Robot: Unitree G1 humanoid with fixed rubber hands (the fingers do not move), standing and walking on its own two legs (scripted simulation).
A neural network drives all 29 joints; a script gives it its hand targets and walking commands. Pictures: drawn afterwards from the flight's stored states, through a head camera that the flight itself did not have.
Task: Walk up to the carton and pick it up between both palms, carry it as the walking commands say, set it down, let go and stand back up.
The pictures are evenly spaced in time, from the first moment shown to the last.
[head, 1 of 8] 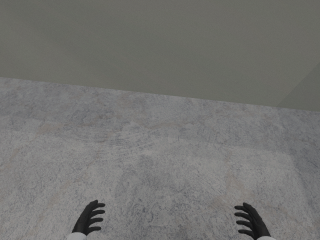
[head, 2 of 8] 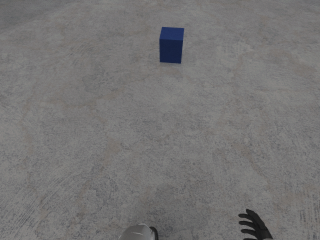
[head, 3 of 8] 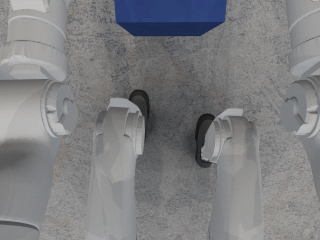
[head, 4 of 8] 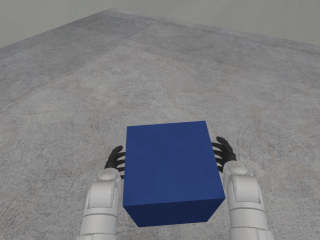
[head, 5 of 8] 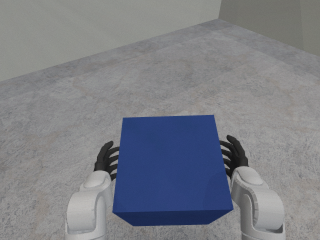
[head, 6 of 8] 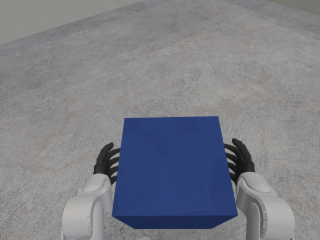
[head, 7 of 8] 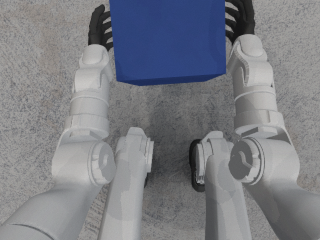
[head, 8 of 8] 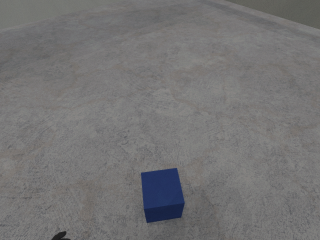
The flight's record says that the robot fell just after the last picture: no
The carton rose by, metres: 0.68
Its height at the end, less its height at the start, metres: +0.00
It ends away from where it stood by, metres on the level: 0.30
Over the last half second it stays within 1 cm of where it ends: yes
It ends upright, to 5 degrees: yes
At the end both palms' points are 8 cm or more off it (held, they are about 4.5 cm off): yes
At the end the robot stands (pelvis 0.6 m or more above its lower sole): yes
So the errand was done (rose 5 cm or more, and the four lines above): yes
